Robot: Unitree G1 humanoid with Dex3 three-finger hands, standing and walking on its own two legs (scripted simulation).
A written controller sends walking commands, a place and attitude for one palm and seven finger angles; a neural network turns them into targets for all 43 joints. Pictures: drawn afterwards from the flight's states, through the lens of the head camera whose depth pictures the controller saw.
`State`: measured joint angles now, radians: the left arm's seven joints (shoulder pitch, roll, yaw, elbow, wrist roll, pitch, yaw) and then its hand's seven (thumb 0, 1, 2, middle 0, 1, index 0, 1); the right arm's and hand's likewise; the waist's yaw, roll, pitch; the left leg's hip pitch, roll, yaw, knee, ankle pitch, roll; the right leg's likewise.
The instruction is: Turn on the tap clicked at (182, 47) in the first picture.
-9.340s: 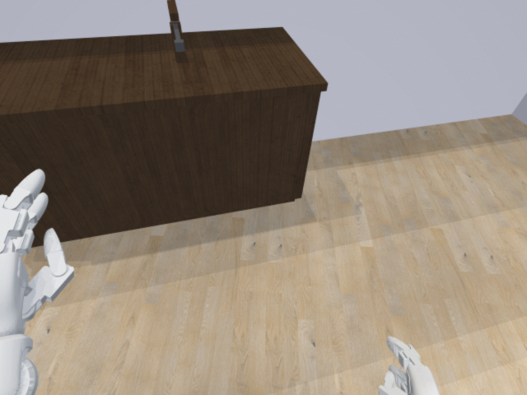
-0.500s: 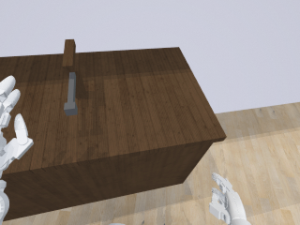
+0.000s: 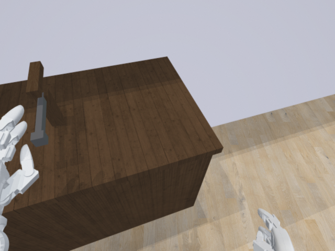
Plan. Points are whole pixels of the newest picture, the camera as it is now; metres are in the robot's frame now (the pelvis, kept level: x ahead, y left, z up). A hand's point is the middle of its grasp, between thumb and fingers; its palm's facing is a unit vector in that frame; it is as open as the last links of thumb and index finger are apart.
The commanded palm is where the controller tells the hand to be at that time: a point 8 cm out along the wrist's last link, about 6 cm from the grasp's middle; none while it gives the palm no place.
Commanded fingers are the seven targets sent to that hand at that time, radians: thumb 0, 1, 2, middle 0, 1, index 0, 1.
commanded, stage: come to a stop and stand still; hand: left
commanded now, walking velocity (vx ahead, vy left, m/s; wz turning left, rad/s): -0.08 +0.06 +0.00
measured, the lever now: (39, 138) +0.35 +0.33 +0.06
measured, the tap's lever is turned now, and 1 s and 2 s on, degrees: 0 0 0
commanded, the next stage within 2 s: look again from close up in 0.90 s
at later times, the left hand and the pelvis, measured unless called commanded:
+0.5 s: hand out of the picture +0.22 +0.30 +0.16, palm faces +0.37 -0.87 -0.32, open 7.4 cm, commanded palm +0.17 +0.34 +0.18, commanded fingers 0.00 0.90 0.90 -0.20 -0.30 -0.20 -0.30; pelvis +0.01 +0.05 +0.01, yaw +0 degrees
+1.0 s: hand out of the picture +0.22 +0.30 +0.16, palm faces +0.33 -0.86 -0.39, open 7.4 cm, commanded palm +0.17 +0.35 +0.18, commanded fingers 0.00 0.90 0.90 -0.20 -0.30 -0.20 -0.30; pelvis +0.01 +0.07 +0.01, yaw +0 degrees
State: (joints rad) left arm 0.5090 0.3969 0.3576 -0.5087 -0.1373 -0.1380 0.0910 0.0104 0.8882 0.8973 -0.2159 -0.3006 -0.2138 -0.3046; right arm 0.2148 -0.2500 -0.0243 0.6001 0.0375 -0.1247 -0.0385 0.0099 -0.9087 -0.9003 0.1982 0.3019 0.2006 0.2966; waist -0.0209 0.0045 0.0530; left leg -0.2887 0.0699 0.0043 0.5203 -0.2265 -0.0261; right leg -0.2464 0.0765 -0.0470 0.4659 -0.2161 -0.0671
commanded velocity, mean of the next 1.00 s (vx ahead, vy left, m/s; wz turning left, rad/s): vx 0.00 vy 0.00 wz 0.00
